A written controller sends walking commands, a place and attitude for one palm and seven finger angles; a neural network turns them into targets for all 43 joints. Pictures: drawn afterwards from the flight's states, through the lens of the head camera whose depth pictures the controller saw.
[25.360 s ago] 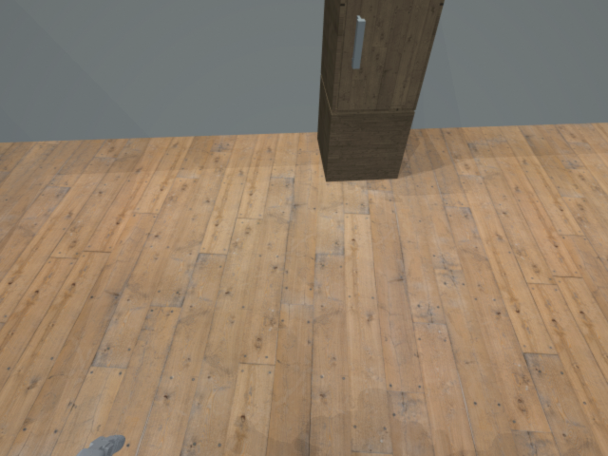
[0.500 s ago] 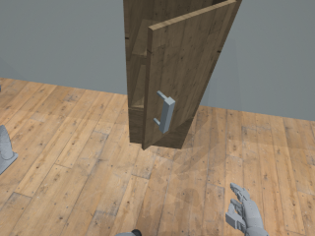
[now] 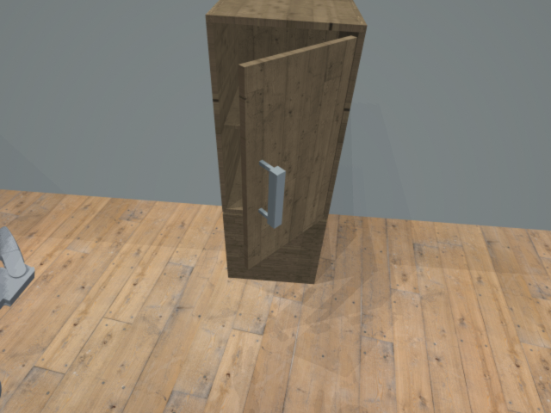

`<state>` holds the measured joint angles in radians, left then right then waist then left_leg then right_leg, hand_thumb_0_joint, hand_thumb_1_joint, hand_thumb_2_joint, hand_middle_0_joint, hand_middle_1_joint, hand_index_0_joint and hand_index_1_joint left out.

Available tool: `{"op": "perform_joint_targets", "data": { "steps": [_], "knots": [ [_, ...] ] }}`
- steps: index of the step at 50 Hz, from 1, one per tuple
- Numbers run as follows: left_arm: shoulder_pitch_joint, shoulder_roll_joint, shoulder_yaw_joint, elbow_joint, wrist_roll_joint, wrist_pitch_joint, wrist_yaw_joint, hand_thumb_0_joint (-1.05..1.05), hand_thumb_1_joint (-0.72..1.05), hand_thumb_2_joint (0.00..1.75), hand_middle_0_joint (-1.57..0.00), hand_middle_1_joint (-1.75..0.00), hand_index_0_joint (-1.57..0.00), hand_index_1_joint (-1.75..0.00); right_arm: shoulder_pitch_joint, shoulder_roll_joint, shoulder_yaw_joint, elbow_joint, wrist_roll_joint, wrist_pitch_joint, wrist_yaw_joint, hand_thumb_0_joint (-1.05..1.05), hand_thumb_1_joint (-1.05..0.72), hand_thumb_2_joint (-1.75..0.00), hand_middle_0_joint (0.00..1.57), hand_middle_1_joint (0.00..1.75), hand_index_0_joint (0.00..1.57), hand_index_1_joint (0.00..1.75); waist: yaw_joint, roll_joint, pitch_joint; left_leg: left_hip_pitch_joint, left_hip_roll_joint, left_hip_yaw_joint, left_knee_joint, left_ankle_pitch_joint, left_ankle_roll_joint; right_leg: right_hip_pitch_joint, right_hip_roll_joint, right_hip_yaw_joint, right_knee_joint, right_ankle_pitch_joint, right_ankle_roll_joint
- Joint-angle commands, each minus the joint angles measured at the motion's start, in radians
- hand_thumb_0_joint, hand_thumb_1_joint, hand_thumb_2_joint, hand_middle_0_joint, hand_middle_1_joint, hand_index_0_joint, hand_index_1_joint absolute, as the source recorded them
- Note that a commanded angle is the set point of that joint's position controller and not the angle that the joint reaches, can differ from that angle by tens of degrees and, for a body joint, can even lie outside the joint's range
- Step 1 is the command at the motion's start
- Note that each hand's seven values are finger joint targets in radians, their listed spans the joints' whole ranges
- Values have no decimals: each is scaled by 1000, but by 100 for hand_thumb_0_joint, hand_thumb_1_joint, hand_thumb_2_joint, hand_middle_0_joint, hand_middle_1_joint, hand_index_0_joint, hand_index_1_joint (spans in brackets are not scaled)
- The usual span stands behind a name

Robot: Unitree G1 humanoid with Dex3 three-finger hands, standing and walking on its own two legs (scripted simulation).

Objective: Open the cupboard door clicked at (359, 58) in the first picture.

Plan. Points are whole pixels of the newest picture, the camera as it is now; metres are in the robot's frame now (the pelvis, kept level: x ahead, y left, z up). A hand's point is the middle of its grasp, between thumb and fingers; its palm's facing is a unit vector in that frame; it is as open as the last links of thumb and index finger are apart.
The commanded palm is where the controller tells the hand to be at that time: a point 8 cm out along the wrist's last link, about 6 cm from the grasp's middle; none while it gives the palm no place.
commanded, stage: stop stepping back and stand still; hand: left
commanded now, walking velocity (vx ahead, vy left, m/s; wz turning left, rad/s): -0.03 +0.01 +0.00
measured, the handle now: (269, 194) +0.62 +0.05 -0.04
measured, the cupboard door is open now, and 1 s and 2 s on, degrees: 47 47 47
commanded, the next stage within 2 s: let the arm hang, fingers relaxed in 0.64 s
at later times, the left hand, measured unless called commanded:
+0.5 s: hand (64, 311) +0.18 +0.24 +0.16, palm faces +0.49 -0.76 -0.42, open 7.4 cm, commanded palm +0.12 +0.26 +0.20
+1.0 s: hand out of the picture +0.06 +0.19 -0.12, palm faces -0.04 -0.96 -0.28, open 7.4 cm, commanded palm none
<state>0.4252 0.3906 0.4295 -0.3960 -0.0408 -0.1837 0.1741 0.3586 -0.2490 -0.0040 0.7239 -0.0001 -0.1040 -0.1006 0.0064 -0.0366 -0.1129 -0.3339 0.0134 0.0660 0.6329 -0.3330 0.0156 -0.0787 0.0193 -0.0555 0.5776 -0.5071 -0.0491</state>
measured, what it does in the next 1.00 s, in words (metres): steps on the spot: right foot, then left foot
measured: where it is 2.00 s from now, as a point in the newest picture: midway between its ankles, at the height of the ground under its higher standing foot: outside the picture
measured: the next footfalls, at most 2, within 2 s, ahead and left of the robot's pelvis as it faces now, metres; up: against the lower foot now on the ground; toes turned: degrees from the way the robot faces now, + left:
right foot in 0.18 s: +0.00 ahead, -0.09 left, +0.00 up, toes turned -5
left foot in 0.52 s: +0.03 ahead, +0.10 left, +0.00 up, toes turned +1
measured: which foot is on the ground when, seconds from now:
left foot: down 0.00-0.22, up 0.24-0.50, down 0.52-1.00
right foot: down 0.00-0.04, up 0.06-0.16, down 0.18-1.00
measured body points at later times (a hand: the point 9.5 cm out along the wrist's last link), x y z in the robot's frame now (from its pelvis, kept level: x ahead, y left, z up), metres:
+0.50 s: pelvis -0.03 -0.03 +0.02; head -0.03 -0.06 +0.47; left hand +0.14 +0.27 +0.19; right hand +0.12 -0.29 -0.08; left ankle -0.01 +0.10 -0.71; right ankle -0.04 -0.09 -0.72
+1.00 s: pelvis -0.06 -0.01 +0.01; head -0.05 -0.02 +0.46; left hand +0.06 +0.24 -0.09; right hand +0.05 -0.26 -0.12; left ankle -0.01 +0.10 -0.72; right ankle -0.04 -0.09 -0.72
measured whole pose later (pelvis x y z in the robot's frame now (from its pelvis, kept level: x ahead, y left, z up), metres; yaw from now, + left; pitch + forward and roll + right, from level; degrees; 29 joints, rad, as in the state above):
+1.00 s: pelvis -0.06 -0.01 +0.01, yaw -1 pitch -1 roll +1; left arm 0.25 0.23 0.01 0.71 0.03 0.05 -0.01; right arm 0.16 -0.27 0.02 0.89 -0.03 0.00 0.01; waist -0.02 0.02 0.03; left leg -0.30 -0.01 0.04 0.54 -0.21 0.02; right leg -0.28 0.01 -0.10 0.57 -0.27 -0.06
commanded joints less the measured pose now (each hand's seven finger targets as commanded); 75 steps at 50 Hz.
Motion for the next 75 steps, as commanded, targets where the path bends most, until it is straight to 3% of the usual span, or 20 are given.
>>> {"op": "perform_joint_targets", "data": {
  "steps": [1, 3, 5, 8, 9, 11, 12, 16, 19, 23, 27, 30, 36, 37, 40, 45, 51, 56, 64, 75],
  "knots": [
    [-120, 214, 72, -232, 11, -72, 11, 0, 90, 90, -20, -30, -20, -30, -164, -100, -32, -217, 1, -86, 4, 0, -90, -90, 20, 30, 20, 30, -36, 239, 50, 386, 309, -492, -220, 449, 254, -507, -6, 48, 366, 97, 101],
    [-32, 263, 116, -362, 13, -87, -3, 0, 90, 90, -20, -30, -20, -30, -186, -71, -29, -198, -26, -106, 20, 0, -90, -90, 20, 30, 20, 30, -26, 154, 27, 224, 326, -516, -294, 430, 250, -411, -30, 92, 435, -82, 59],
    [83, 251, 146, -411, -2, -75, -1, 0, 90, 90, -20, -30, -20, -30, -212, -86, -35, -203, -10, -120, 37, 0, -90, -90, 20, 30, 20, 30, -11, 144, 34, 48, 261, -310, -296, 314, 179, -222, -34, 55, 281, 10, 62],
    [241, 278, 218, -423, -6, -82, 16, 0, 90, 90, -20, -30, -20, -30, -239, -73, -22, -240, 3, -116, 37, 0, -90, -90, 20, 30, 20, 30, 7, 294, -1, -143, 152, -77, -251, -2, 72, 44, -19, -38, 26, 173, 57],
    [251, 280, 229, -397, -1, -90, 19, 0, 90, 90, -20, -30, -20, -30, -238, -66, -22, -251, 1, -107, 37, 0, -90, -90, 20, 30, 20, 30, 3, 242, 25, -218, 101, -28, -178, -104, 37, 77, -43, 18, -63, 187, 36],
    [212, 282, 237, -314, -3, -88, 21, 0, 90, 90, -20, -30, -20, -30, -227, -54, -34, -249, -3, -85, 35, 0, -90, -90, 20, 30, 20, 30, -9, -95, 84, -249, -14, -12, 218, -158, -23, -124, -303, 518, -379, -41, -93],
    [164, 262, 222, -281, -5, -86, 24, 0, 90, 90, -20, -30, -20, -30, -216, -65, -46, -235, 5, -78, 36, 0, -90, -90, 20, 30, 20, 30, -12, -119, 103, -247, -9, -73, 386, -147, -30, -188, -359, 621, -433, -31, -99],
    [119, 186, 149, -35, 3, -102, 10, 0, 90, 90, -20, -30, -20, -30, -175, -56, -34, -181, 6, -64, 28, 0, -90, -90, 20, 30, 20, 30, -41, -62, 90, -187, 35, -81, 312, 2, -36, -103, -254, 275, -279, 499, -71],
    [24, 128, 51, 20, 16, -89, 6, 0, 90, 90, -20, -30, -20, -30, -222, -58, -26, -188, 7, -71, 11, 0, -90, -90, 20, 30, 20, 30, -19, -97, 112, -68, 5, -12, 80, 17, -8, -109, -194, 170, -271, 510, -21],
    [-57, 133, -3, -157, 20, -76, 8, 0, 90, 90, -20, -30, -20, -30, -234, -78, -36, -202, 0, -93, 11, 0, -90, -90, 20, 30, 20, 30, -2, -100, 77, 88, -6, -12, -138, 109, 21, -93, -182, 182, -281, 461, 37],
    [-42, 259, 106, -424, 21, -90, 26, 0, 90, 90, -20, -30, -20, -30, -244, -105, -50, -246, -3, -83, 15, 0, -90, -90, 20, 30, 20, 30, 17, 151, -3, 235, 121, -141, -221, 361, 52, -124, -95, 150, -181, 424, 86],
    [79, 249, 149, -397, 13, -81, 27, 0, 90, 90, -20, -30, -20, -30, -239, -67, -30, -260, -2, -68, 19, 0, -90, -90, 20, 30, 20, 30, 4, 227, 1, 145, 69, -81, -192, 386, 17, -39, -88, 151, -190, 540, 41],
    [154, 175, 113, -195, -15, -54, 11, 0, 90, 90, -20, -30, -20, -30, -219, -71, -37, -262, 11, -39, 28, 0, -90, -90, 20, 30, 20, 30, -15, 63, 17, 118, 53, -69, -163, 283, -9, -56, -111, 177, -258, 534, 34],
    [23, 5, -348, 510, 62, 48, -126, 0, 90, 90, -20, -30, -20, -30, -311, -164, -62, -40, 16, -104, 111, 0, -90, -90, 20, 30, 20, 30, -52, 38, 57, 103, 100, -92, -49, 444, -4, -194, -154, 58, -119, 626, 8],
    [-32, 8, -309, 580, 73, 160, -182, 0, 90, 90, -20, -30, -20, -30, -215, -213, -70, -29, -3, 4, 103, 0, -90, -90, 20, 30, 20, 30, -14, 53, 53, -5, 161, -174, -156, 407, 51, -185, -98, 60, -41, 413, 14],
    [-180, 47, -339, 853, 79, 157, -180, 0, 90, 90, -20, -30, -20, -30, -242, -190, -34, 25, -22, 55, 102, 0, -90, -90, 20, 30, 20, 30, -9, -195, 45, 26, 82, -171, -147, 226, 42, -168, -147, 148, -164, 312, -17],
    [-195, -10, -394, 1155, 61, 182, -158, 0, 90, 90, -20, -30, -20, -30, -207, -105, 3, 152, -33, 102, 100, 0, -90, -90, 20, 30, 20, 30, -8, 121, 110, 64, 74, -164, -258, 123, 24, -175, -128, 144, -220, 159, -10],
    [-121, -42, -387, 1334, 55, 181, -153, 0, 90, 90, -20, -30, -20, -30, -133, -60, 0, 246, -31, 114, 85, 0, -90, -90, 20, 30, 20, 30, -1, 254, 109, 18, 63, -157, -303, -42, 16, -103, -126, 136, -267, 125, -21],
    [-112, -63, -390, 1464, 55, 180, -154, 0, 90, 90, -20, -30, -20, -30, -18, -56, -21, 331, -26, 118, 73, 0, -90, -90, 20, 30, 20, 30, -15, 44, 193, 41, 76, -168, -308, -56, 31, -193, -126, 118, -312, 36, -24],
    [-105, -73, -387, 1505, 57, 178, -146, 0, 90, 90, -20, -30, -20, -30, -25, -51, -25, 365, -26, 102, 70, 0, -90, -90, 20, 30, 20, 30, -4, 48, 213, 22, 101, -208, -381, -65, 40, -160, -112, 98, -254, 148, -13]
  ]
}}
